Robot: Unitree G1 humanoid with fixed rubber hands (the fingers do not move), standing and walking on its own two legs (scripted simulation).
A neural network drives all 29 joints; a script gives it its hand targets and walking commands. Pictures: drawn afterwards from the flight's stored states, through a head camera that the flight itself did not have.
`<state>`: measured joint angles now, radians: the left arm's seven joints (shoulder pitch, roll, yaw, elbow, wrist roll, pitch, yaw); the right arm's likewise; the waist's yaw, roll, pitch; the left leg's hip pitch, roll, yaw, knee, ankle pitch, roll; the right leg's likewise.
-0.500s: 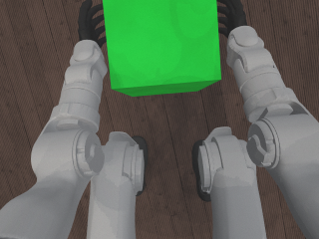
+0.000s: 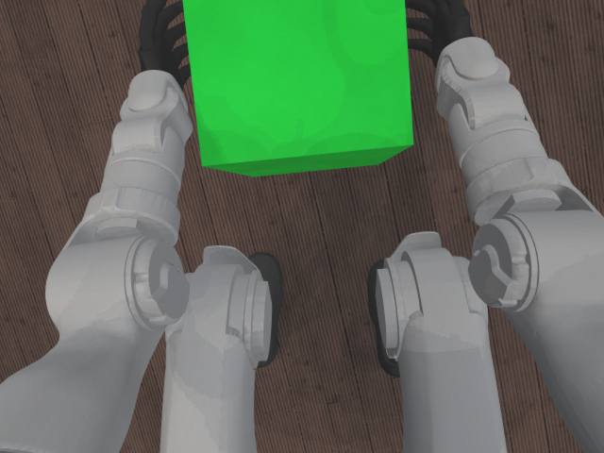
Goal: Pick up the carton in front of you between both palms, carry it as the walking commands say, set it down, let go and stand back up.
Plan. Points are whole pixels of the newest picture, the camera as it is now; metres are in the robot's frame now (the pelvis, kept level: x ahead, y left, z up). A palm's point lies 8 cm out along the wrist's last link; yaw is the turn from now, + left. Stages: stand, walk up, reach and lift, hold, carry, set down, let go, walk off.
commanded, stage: set down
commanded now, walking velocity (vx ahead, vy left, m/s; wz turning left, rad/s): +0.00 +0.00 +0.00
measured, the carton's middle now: (304, 87) +0.51 +0.00 -0.23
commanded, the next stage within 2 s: let go in 1.30 s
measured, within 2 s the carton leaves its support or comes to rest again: neither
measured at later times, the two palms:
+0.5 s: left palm (127, 76) +0.51 +0.17 -0.10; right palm (528, 5) +0.53 -0.21 -0.10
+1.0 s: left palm out of the picture +0.51 +0.18 +0.06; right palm out of the picture +0.53 -0.22 +0.06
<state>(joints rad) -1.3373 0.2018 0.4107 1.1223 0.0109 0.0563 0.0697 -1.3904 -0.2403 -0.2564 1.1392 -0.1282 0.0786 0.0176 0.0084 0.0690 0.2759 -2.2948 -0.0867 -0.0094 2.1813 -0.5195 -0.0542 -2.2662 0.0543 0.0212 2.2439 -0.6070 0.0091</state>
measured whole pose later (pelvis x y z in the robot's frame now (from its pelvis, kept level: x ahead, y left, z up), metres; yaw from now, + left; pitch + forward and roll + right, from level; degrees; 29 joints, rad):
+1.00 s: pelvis +0.02 +0.00 +0.17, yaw -1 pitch +47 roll +1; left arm -0.94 0.16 0.26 0.69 -0.08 0.14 0.13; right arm -1.06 -0.34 -0.20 0.86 0.06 0.13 0.02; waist 0.04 0.00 -0.08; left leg -1.97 -0.05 -0.03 1.61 -0.47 -0.03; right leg -1.95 0.06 0.04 1.65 -0.52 0.01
